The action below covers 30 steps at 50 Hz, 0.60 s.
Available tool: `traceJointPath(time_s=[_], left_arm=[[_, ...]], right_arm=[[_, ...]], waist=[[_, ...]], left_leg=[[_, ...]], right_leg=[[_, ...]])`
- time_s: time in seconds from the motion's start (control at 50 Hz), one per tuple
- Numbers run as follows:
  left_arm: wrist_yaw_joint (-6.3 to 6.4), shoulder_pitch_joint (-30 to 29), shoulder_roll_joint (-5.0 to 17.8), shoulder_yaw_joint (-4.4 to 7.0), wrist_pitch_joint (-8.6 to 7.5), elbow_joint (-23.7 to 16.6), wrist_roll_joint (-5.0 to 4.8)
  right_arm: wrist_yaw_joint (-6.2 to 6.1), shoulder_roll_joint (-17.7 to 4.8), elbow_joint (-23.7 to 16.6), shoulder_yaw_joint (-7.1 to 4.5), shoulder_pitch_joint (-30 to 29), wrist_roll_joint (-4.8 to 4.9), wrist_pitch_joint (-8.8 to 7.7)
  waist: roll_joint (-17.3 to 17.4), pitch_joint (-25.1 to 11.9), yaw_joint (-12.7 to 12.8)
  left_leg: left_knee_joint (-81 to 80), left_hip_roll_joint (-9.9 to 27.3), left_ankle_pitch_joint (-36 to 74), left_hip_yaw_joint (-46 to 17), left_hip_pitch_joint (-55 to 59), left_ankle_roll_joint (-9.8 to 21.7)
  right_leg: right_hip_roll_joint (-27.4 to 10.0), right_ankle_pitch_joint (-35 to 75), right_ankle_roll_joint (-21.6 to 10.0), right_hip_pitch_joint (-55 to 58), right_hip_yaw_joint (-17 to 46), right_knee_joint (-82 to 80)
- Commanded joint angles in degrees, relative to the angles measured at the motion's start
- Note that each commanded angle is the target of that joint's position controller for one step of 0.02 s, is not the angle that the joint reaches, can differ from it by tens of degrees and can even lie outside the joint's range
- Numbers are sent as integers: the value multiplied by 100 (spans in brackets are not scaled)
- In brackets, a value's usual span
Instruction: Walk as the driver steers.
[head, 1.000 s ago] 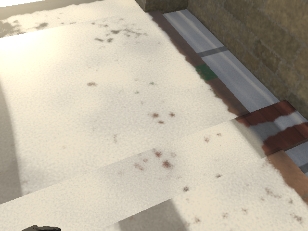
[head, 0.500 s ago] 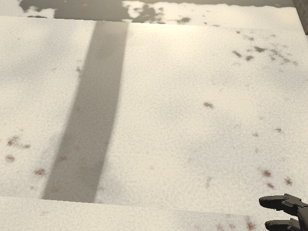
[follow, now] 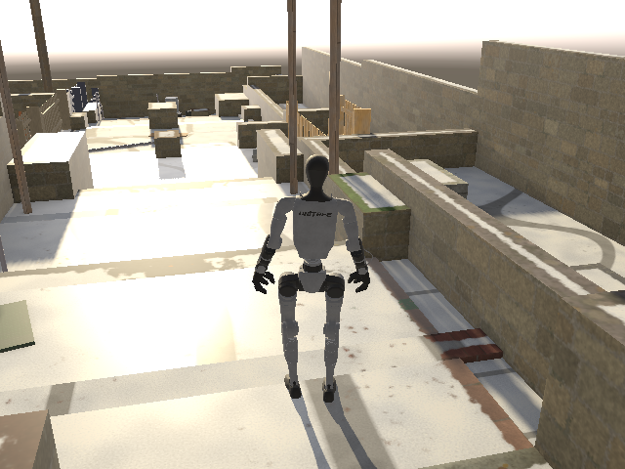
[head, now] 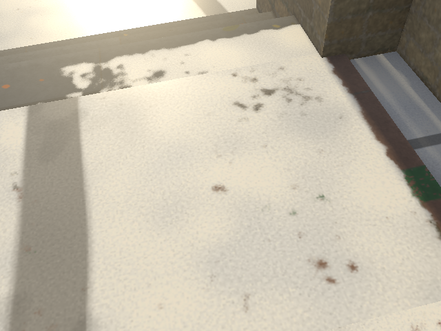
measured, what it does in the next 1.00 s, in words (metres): steps on the spot, turning right: right foot, then left foot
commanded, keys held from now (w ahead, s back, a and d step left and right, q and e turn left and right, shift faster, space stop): e+shift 0.38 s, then shift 0.26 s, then w+shift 0.36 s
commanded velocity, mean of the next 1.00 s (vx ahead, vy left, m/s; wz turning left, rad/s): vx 0.19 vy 0.00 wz -0.54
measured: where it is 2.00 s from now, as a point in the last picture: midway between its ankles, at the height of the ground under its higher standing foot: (325, 229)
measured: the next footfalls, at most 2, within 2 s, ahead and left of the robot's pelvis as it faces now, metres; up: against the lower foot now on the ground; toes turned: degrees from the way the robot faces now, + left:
right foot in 0.02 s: +0.03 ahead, -0.09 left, +0.00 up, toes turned -4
left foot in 0.52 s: +0.14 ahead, +0.07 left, +0.00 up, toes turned -33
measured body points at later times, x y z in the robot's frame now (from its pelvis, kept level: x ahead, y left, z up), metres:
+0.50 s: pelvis +0.03 +0.00 +0.01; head +0.07 -0.01 +0.45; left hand +0.26 +0.24 -0.10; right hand +0.07 -0.32 -0.09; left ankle +0.10 +0.09 -0.72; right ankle -0.01 -0.09 -0.73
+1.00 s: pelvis +0.08 -0.04 +0.01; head +0.09 -0.05 +0.46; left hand +0.33 +0.12 -0.10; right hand -0.02 -0.31 -0.12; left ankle +0.11 +0.08 -0.71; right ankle +0.01 -0.10 -0.73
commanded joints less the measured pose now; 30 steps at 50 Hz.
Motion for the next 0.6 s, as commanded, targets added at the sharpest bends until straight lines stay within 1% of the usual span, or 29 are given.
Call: traceJointPath(time_s=[0.02, 0.04, 0.06, 0.08, 0.1, 0.12, 0.14, 0.16, 0.18, 0.2, 0.24, 0.28, 0.32, 0.38, 0.44, 0.46, 0.48, 0.5, 0.52, 0.54, 0.56, 0.58, 0.6], left_arm=[[87, 490, 1108, 290, -188, -332, 59], [107, 737, 1808, 480, -188, -354, 52], [151, 1023, 1627, 509, -162, -309, 21], [198, 709, 1410, 457, -129, -358, -29], [219, 264, 1257, 424, -78, -470, -34], [234, 30, 1156, 401, -64, -578, -87], [223, -9, 1073, 383, -64, -643, -102], [199, 95, 1087, 392, -74, -657, -120], [185, 203, 1147, 421, -87, -654, -126], [184, 287, 1210, 450, -92, -655, -122], [199, 408, 1292, 491, -81, -677, -89], [206, 468, 1353, 518, -70, -722, -58], [198, 471, 1426, 546, -66, -771, -32], [173, 361, 1504, 579, -72, -837, 1], [160, 161, 1400, 529, -78, -874, 21], [158, 78, 1359, 505, -78, -880, 22], [164, -31, 1321, 479, -74, -886, 7], [185, -155, 1274, 445, -73, -890, -45], [206, -34, 1098, 377, -93, -883, -76], [215, 536, 646, 257, -113, -834, -18], [276, 417, 1178, 387, -85, -864, 43], [292, 375, 1313, 418, -74, -752, 121], [246, 307, 1255, 406, -64, -647, 97]], right_arm=[[12, -600, -287, -233, 462, -45, 61], [-65, -389, -754, -140, -197, -6, 128], [-75, -493, -755, -123, -389, -60, 170], [-39, -492, -693, -132, -280, 32, 153], [-11, -539, -632, -143, -197, 81, 92], [14, -647, -631, -171, -189, 6, 59], [46, -678, -598, -179, -114, -50, 56], [71, -659, -619, -174, -95, -44, 70], [83, -619, -663, -159, -125, -19, 85], [81, -584, -724, -138, -196, 2, 102], [57, -578, -821, -112, -338, 23, 127], [36, -630, -890, -103, -435, 25, 126], [27, -679, -948, -93, -510, 35, 100], [7, -738, -1016, -73, -562, 66, 38], [-18, -788, -963, -63, -287, 111, -9], [-31, -788, -946, -62, -167, 123, -21], [-48, -778, -910, -64, -13, 123, -34], [-76, -742, -868, -61, 168, 86, -59], [-126, -886, -875, -88, 160, 24, -88], [-157, -1206, -1027, -101, -85, -18, -77], [-83, -1478, -992, -177, 30, -23, -13], [-31, -1210, -954, -141, 73, 40, 0], [1, -924, -960, -64, -117, 86, -2]], waist=[[-1384, -364, -27], [-1982, 15, 202], [-1003, -170, 327], [-667, -157, 114], [-552, -132, -74], [-672, -261, -107], [-667, -495, -97], [-543, -647, -73], [-442, -703, -38], [-418, -693, 8], [-555, -620, 107], [-688, -600, 178], [-724, -610, 210], [-759, -624, 204], [-884, -716, 118], [-915, -717, 59], [-918, -681, -41], [-823, -611, -207], [-347, -590, -153], [981, -722, 197], [1205, -613, 14], [626, -478, 58], [433, -329, 92]], left_leg=[[1459, 666, -798, -253, -721, -244], [2323, -425, -2404, -686, -2161, -535], [3077, -222, -2275, -1392, -2257, -564], [3200, -119, -1687, -1587, -2233, -560], [3047, -54, -1177, -1649, -2191, -559], [3041, -58, -904, -1629, -2170, -566], [3164, -111, -761, -1592, -2046, -596], [3194, -149, -705, -1599, -1979, -620], [3107, -161, -674, -1616, -1983, -637], [2936, -175, -664, -1644, -2031, -655], [2542, -225, -668, -1701, -2100, -675], [2205, -300, -685, -1785, -2052, -662], [1916, -391, -697, -1871, -1898, -613], [1499, -534, -666, -1964, -1479, -501], [999, -568, -692, -1892, -766, -372], [702, -576, -661, -1864, -421, -330], [235, -576, -485, -1830, -15, -293], [-555, -523, 41, -1807, 518, -238], [-1210, -9, 225, -2316, 1018, -99], [-1640, 1430, 527, -3814, 1447, 249], [-1610, 1883, 1306, -4718, 975, 974], [-1527, 1824, 1386, -4399, 770, 1111], [-1462, 1432, 1364, -3789, 520, 970]], right_leg=[[-1092, 1608, -484, 944, 2057, -1977], [-2069, 3614, -1440, 994, 3718, -1973], [-1900, 3815, -1706, 1179, 3349, -1827], [-1491, 3572, -1553, 1125, 2818, -1727], [-1090, 3271, -1280, 1066, 2460, -1711], [-884, 3436, -1140, 1202, 2323, -1650], [-758, 3878, -1104, 1311, 2218, -1548], [-722, 4099, -1084, 1380, 2220, -1476], [-693, 4117, -1070, 1444, 2275, -1435], [-659, 3994, -1065, 1502, 2379, -1416], [-600, 3618, -1062, 1550, 2639, -1399], [-576, 3273, -1066, 1522, 2944, -1385], [-548, 3106, -1057, 1438, 3233, -1348], [-456, 3160, -987, 1202, 3584, -1257], [-397, 3674, -838, 969, 3628, -1103], [-350, 3704, -751, 822, 3651, -1068], [-262, 3472, -619, 625, 3662, -1025], [-100, 2892, -412, 320, 3591, -903], [190, 1658, -147, -106, 3318, -557], [908, -655, 132, -559, 2307, 590], [1449, -1576, 213, -1011, 1593, 1393], [1098, -1278, 258, -984, 1637, 2086], [1013, -905, 289, -852, 1632, 2317]])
